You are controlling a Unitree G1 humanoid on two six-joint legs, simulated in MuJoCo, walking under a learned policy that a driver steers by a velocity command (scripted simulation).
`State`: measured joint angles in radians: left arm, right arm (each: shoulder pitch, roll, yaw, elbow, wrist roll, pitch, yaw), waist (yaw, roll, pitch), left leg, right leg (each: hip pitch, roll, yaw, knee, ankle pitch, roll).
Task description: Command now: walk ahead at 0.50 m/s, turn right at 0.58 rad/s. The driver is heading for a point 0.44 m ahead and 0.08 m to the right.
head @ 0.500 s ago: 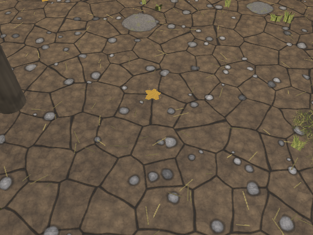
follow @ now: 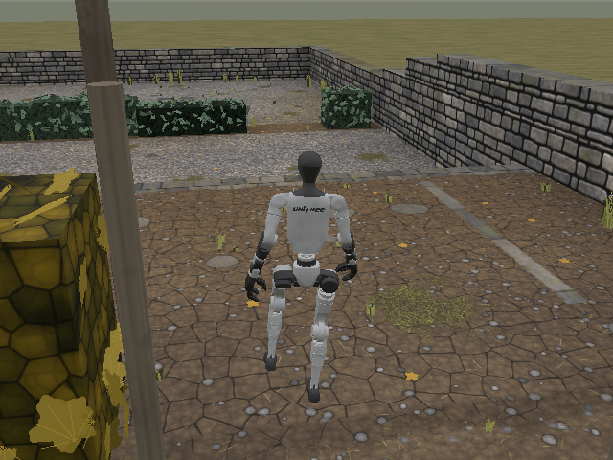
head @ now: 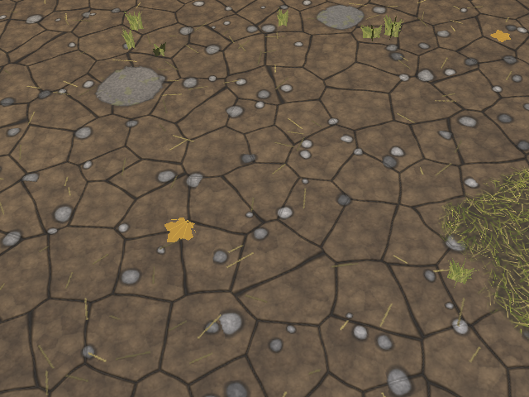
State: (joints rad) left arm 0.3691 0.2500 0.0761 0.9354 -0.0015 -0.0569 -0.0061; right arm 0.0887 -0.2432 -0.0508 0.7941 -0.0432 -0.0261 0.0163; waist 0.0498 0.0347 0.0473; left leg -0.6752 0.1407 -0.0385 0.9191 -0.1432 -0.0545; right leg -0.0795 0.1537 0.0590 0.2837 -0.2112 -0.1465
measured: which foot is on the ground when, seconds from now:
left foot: up 0.00-0.22, down 0.24-0.70, up 0.72-1.00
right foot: down 0.00-0.24, up 0.26-0.68, down 0.70-1.00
